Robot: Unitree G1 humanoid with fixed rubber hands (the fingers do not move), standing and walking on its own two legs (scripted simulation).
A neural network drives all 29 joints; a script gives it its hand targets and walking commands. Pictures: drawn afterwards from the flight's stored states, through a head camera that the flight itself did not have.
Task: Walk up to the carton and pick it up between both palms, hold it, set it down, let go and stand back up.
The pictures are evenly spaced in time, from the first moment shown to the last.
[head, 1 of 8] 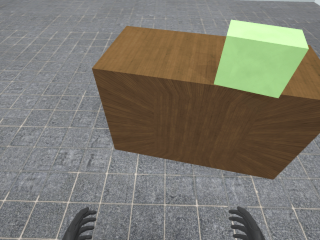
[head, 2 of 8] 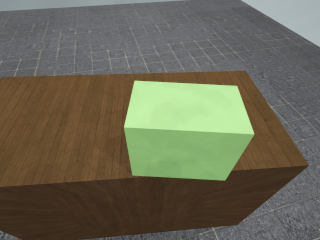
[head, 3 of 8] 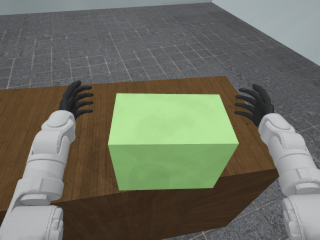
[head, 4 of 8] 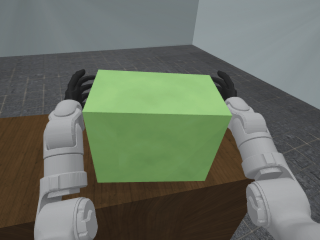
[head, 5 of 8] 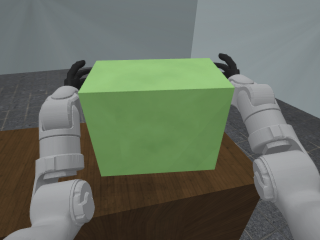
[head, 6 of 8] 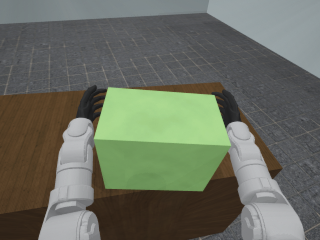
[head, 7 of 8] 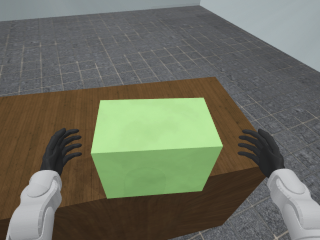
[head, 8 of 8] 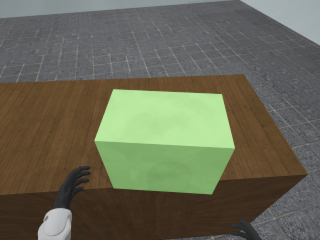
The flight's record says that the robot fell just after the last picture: no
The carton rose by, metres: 0.22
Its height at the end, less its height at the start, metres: +0.00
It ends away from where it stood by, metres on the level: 0.02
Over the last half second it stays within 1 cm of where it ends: yes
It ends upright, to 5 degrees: yes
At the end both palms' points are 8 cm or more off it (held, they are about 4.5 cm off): yes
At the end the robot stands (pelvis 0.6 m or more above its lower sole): yes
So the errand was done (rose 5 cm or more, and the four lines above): yes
